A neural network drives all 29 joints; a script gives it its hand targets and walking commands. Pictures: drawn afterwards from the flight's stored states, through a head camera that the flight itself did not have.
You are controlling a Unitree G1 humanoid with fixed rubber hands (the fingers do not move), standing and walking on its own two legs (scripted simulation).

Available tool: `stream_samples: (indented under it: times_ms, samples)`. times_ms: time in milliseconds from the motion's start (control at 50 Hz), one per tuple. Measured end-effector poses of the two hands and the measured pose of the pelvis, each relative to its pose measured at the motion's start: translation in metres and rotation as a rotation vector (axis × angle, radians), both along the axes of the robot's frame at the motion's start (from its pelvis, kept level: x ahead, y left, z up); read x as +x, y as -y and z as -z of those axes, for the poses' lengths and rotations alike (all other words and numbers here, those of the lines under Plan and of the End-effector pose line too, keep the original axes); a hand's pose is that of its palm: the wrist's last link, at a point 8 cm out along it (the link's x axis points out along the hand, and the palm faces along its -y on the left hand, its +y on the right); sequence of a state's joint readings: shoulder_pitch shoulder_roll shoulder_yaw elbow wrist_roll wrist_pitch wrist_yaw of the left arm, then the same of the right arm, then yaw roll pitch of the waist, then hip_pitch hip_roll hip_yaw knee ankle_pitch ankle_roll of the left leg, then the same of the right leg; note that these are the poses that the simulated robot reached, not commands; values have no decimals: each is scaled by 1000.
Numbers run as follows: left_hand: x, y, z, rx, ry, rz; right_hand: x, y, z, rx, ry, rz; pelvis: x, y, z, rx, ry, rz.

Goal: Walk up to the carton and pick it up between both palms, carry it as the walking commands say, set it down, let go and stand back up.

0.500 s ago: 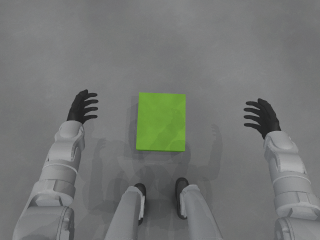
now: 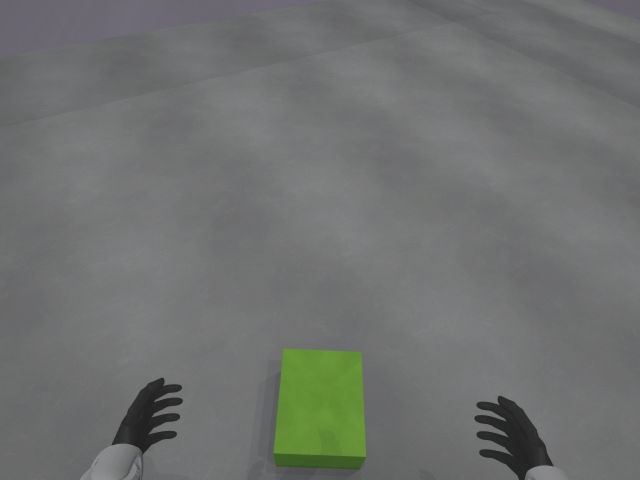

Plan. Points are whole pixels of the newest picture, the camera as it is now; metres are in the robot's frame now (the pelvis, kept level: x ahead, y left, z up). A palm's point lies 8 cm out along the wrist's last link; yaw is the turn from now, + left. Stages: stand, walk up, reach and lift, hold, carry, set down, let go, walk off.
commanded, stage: let go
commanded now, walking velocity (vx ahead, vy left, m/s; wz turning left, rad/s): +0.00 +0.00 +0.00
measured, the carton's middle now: (320, 407) +0.45 -0.01 -0.69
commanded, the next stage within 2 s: stand in 0.40 s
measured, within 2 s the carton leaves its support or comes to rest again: neither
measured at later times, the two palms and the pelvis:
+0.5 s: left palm (145, 458) +0.17 +0.22 -0.06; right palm (548, 475) +0.16 -0.27 -0.06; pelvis +0.01 -0.02 +0.01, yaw -1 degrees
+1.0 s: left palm (141, 459) +0.18 +0.24 -0.08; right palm (557, 456) +0.18 -0.29 -0.06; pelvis +0.03 -0.02 +0.01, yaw -1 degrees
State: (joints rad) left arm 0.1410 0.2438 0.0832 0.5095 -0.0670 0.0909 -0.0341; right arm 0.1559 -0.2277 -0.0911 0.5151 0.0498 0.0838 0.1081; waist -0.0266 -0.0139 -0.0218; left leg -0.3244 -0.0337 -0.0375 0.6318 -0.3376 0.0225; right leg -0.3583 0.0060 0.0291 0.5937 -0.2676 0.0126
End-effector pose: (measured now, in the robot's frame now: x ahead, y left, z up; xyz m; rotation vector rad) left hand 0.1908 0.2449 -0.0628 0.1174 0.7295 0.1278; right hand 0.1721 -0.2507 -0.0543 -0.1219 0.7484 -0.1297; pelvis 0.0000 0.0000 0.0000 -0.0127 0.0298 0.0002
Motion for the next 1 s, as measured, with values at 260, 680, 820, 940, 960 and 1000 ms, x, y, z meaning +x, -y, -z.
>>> stream_samples:
  times_ms: [260, 680, 820, 940, 960, 1000]
  samples:
    - [-20, 10, -6, -7, -39, 5, -15, 8, 0, 22, -53, 3, 6, 12, -6, -4, 168, 9]
    - [-15, 14, 9, 49, -96, 5, 4, 36, -3, -125, -26, 29, 21, 20, -6, -3, 67, 15]
    - [-13, 11, 18, 51, -138, -5, 8, 37, 3, -132, -49, 33, 31, 19, -6, -4, 44, 15]
    - [-13, 10, 20, 51, -145, -13, 10, 38, 4, -137, -45, 43, 35, 18, -6, -5, 39, 15]
    - [-13, 9, 20, 51, -143, -14, 10, 38, 3, -138, -42, 44, 35, 18, -6, -5, 40, 15]
    - [-13, 9, 19, 51, -138, -16, 10, 39, 3, -139, -34, 47, 34, 18, -6, -4, 41, 15]
